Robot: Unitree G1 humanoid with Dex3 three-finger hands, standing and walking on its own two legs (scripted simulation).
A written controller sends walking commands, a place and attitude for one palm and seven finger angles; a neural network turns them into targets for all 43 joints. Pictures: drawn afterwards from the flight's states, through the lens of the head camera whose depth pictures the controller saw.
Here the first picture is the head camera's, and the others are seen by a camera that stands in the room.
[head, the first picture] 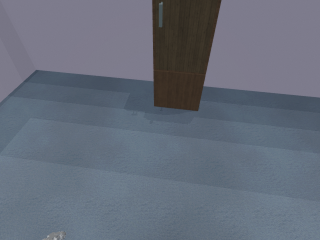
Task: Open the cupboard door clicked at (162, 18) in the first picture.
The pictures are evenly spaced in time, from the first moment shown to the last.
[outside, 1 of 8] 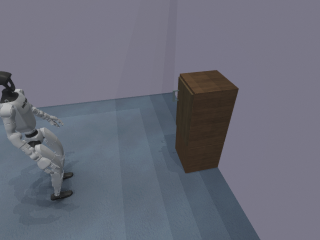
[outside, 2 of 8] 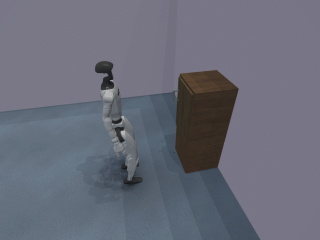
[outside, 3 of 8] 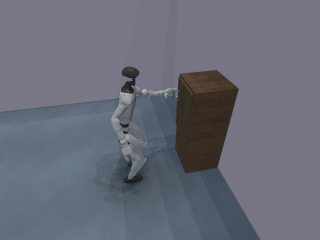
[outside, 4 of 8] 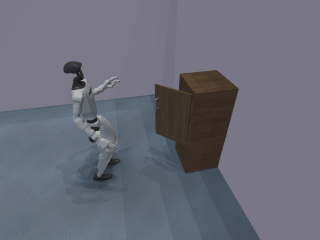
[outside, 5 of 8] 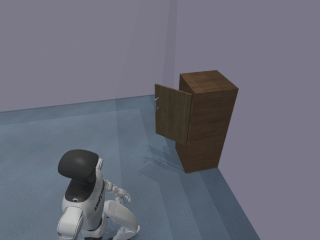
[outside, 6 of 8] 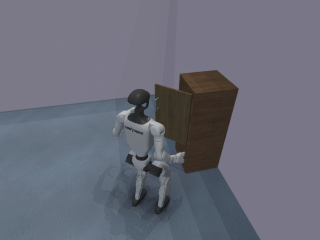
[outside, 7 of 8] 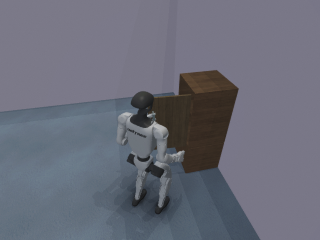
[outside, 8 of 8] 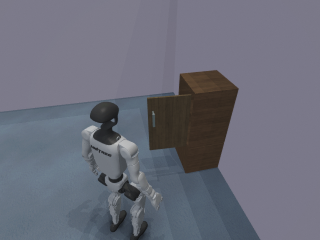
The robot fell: no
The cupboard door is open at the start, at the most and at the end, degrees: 0 87 86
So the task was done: yes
